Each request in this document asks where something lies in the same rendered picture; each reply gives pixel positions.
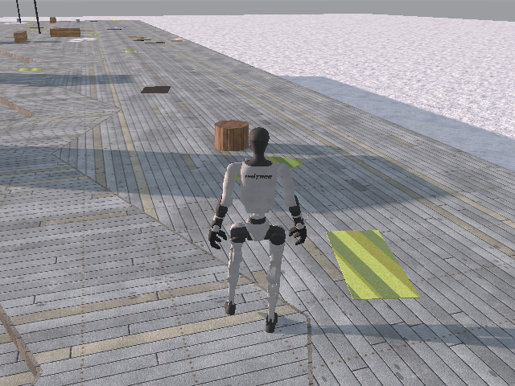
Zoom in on left robot foot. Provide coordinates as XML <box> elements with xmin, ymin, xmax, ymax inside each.
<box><xmin>225</xmin><ymin>301</ymin><xmax>236</xmax><ymax>315</ymax></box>

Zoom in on robot left hand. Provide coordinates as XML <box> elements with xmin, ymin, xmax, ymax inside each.
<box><xmin>208</xmin><ymin>229</ymin><xmax>227</xmax><ymax>249</ymax></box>

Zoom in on left robot upper arm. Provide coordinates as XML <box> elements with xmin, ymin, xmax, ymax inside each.
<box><xmin>220</xmin><ymin>162</ymin><xmax>242</xmax><ymax>207</ymax></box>

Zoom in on robot foot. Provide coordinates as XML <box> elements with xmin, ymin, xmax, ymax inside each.
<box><xmin>225</xmin><ymin>301</ymin><xmax>236</xmax><ymax>315</ymax></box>
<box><xmin>266</xmin><ymin>312</ymin><xmax>278</xmax><ymax>333</ymax></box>

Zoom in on right robot foot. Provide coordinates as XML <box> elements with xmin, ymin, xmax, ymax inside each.
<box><xmin>266</xmin><ymin>312</ymin><xmax>278</xmax><ymax>333</ymax></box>

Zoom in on robot right hand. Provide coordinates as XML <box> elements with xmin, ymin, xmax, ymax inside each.
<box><xmin>289</xmin><ymin>226</ymin><xmax>307</xmax><ymax>245</ymax></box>

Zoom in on right robot forearm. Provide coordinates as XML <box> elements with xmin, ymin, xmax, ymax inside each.
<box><xmin>289</xmin><ymin>195</ymin><xmax>305</xmax><ymax>229</ymax></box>

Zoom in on right robot upper arm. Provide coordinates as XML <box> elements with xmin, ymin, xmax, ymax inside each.
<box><xmin>275</xmin><ymin>162</ymin><xmax>297</xmax><ymax>207</ymax></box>

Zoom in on left robot forearm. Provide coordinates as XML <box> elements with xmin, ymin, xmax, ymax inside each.
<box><xmin>211</xmin><ymin>195</ymin><xmax>228</xmax><ymax>232</ymax></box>

